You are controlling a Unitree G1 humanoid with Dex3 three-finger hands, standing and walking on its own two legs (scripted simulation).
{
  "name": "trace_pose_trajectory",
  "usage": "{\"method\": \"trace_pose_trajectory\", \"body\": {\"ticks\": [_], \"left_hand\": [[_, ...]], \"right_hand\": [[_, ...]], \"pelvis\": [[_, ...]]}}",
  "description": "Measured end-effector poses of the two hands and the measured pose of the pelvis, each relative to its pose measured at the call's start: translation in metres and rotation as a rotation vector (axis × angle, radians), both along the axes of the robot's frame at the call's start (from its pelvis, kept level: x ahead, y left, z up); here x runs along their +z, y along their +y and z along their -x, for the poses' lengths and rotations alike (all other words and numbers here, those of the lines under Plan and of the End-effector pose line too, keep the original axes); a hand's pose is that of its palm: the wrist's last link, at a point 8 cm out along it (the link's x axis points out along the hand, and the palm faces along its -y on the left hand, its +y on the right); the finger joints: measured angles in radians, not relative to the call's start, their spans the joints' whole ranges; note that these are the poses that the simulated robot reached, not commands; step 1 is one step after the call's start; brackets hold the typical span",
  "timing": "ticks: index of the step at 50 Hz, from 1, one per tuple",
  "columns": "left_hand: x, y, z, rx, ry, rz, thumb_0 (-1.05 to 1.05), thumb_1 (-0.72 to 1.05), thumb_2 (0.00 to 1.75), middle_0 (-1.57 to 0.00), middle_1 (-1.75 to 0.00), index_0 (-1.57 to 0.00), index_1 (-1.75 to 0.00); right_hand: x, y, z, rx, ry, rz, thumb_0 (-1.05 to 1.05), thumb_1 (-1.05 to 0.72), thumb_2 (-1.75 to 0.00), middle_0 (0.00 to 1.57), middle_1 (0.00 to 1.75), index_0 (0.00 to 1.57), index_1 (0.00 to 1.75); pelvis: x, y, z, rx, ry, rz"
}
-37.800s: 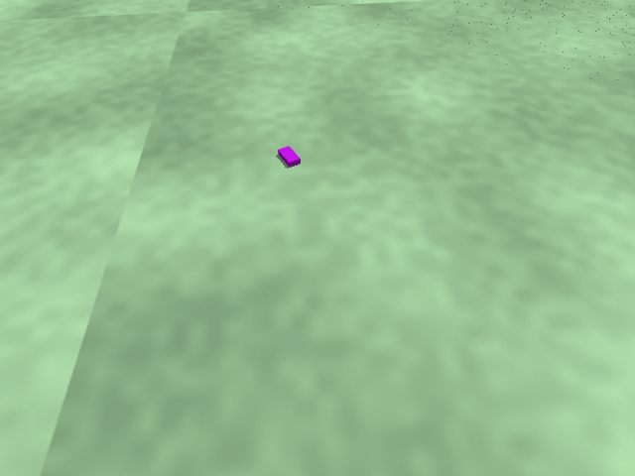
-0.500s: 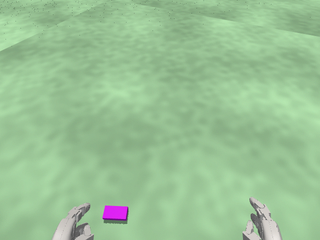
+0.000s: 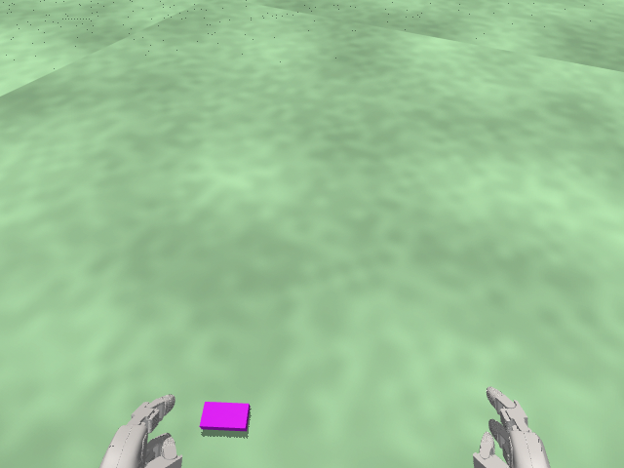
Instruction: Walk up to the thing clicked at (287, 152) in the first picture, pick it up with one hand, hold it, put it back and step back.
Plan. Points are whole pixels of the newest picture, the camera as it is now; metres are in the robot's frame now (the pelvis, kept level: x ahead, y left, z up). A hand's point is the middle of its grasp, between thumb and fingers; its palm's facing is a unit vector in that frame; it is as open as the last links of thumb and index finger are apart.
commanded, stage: home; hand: left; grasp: from above
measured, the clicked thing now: (225, 416) +0.41 +0.26 -0.70
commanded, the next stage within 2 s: stand in 0.40 s
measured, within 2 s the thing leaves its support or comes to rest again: neither
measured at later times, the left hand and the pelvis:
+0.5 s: hand (178, 467) +0.16 +0.18 -0.05, palm faces +0.04 -0.98 -0.20, open 7.3 cm; pelvis +0.00 +0.00 +0.00, yaw +0 degrees
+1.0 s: hand out of the picture +0.04 +0.24 -0.11, palm faces +0.05 -0.95 -0.32, open 7.3 cm; pelvis -0.01 +0.01 +0.06, yaw +0 degrees
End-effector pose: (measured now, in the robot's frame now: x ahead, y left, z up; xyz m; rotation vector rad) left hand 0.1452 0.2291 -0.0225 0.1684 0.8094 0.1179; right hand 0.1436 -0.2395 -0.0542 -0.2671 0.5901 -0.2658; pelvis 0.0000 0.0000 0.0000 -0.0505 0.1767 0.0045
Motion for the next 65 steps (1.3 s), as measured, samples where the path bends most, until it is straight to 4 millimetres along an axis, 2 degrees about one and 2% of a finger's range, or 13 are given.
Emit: {"method": "trace_pose_trajectory", "body": {"ticks": [25, 30, 34, 40, 46, 51, 57, 65], "left_hand": [[0.001, -0.001, 0.002, -0.001, 0.0, -0.002, 0.01, 0.91, 0.9, -0.2, -0.3, -0.2, -0.3], [-0.022, 0.014, 0.0, -0.034, -0.008, -0.104, 0.01, 0.91, 0.9, -0.21, -0.3, -0.21, -0.3], [-0.034, 0.033, 0.017, 0.0, 0.079, -0.129, 0.01, 0.91, 0.9, -0.21, -0.3, -0.21, -0.3], [-0.046, 0.053, 0.057, 0.058, 0.227, -0.136, 0.01, 0.91, 0.9, -0.2, -0.3, -0.21, -0.3], [-0.049, 0.059, 0.094, 0.101, 0.351, -0.116, 0.01, 0.91, 0.9, -0.2, -0.3, -0.2, -0.3], [-0.048, 0.059, 0.118, 0.117, 0.426, -0.104, 0.01, 0.91, 0.9, -0.2, -0.3, -0.21, -0.3], [-0.046, 0.059, 0.133, 0.124, 0.471, -0.104, 0.0, 0.91, 0.9, -0.2, -0.3, -0.21, -0.3], [-0.043, 0.061, 0.137, 0.127, 0.478, -0.113, 0.0, 0.91, 0.9, -0.2, -0.3, -0.21, -0.3]], "right_hand": [[0.0, -0.002, 0.002, -0.004, -0.003, -0.006, 0.01, -0.9, -0.9, 0.2, 0.3, 0.2, 0.3], [-0.019, -0.009, 0.011, 0.137, 0.263, 0.034, 0.01, -0.9, -0.9, 0.2, 0.3, 0.2, 0.3], [-0.02, -0.021, 0.026, 0.109, 0.375, -0.001, 0.01, -0.9, -0.9, 0.2, 0.3, 0.2, 0.3], [-0.015, -0.03, 0.053, 0.038, 0.471, -0.015, 0.01, -0.9, -0.9, 0.2, 0.3, 0.2, 0.3], [-0.012, -0.025, 0.078, 0.0, 0.558, -0.033, 0.01, -0.9, -0.9, 0.2, 0.3, 0.2, 0.3], [-0.012, -0.018, 0.09, -0.016, 0.603, -0.059, 0.01, -0.9, -0.9, 0.2, 0.3, 0.2, 0.3], [-0.012, -0.016, 0.098, -0.029, 0.629, -0.079, 0.01, -0.9, -0.9, 0.2, 0.3, 0.2, 0.3], [-0.011, -0.022, 0.103, -0.039, 0.64, -0.079, 0.01, -0.9, -0.9, 0.2, 0.3, 0.2, 0.3]], "pelvis": [[-0.001, -0.001, 0.002, 0.0, 0.0, -0.002], [0.012, -0.002, 0.011, -0.001, -0.101, -0.035], [0.022, -0.001, 0.012, -0.001, -0.141, -0.052], [0.036, 0.004, 0.011, -0.001, -0.185, -0.049], [0.049, 0.01, 0.011, -0.002, -0.218, -0.046], [0.057, 0.012, 0.012, 0.001, -0.237, -0.048], [0.061, 0.012, 0.016, 0.003, -0.255, -0.049], [0.064, 0.01, 0.019, 0.005, -0.263, -0.05]]}}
